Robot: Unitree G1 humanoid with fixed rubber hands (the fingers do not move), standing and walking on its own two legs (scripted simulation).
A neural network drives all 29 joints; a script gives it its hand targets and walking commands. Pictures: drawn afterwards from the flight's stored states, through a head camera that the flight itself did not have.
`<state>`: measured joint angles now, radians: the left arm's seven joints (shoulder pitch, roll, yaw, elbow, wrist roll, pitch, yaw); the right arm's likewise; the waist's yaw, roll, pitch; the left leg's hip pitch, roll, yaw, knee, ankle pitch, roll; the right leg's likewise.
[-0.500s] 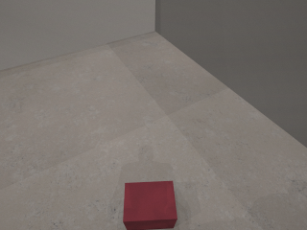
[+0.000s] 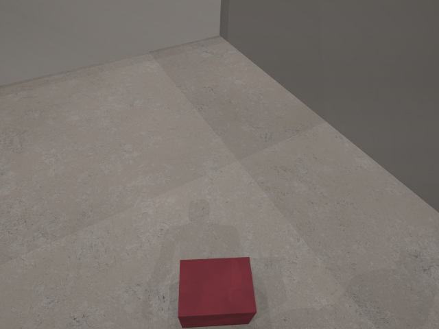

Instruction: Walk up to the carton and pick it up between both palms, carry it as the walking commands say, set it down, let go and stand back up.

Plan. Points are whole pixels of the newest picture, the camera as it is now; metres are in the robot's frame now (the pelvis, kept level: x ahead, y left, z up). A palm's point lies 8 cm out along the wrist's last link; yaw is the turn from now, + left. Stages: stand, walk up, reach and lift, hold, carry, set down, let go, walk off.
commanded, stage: walk up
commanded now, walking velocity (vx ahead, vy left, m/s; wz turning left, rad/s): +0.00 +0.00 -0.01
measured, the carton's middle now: (215, 293) +0.35 +0.00 -0.65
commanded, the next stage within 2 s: stand in 0.08 s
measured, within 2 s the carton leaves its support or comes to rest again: neither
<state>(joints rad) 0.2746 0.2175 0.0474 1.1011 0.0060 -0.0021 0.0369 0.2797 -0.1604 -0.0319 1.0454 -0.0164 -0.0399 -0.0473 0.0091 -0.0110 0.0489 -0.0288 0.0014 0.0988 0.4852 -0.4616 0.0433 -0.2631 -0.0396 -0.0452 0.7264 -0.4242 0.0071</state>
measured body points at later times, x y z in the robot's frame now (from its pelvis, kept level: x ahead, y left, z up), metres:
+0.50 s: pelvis +0.00 +0.00 +0.01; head +0.01 +0.01 +0.46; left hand +0.03 +0.23 -0.15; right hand -0.02 -0.23 -0.14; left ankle -0.12 +0.08 -0.73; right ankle +0.03 -0.11 -0.73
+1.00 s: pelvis -0.03 +0.02 +0.01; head -0.01 +0.03 +0.46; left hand -0.02 +0.25 -0.15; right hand -0.07 -0.20 -0.14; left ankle -0.12 +0.08 -0.73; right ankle +0.03 -0.12 -0.73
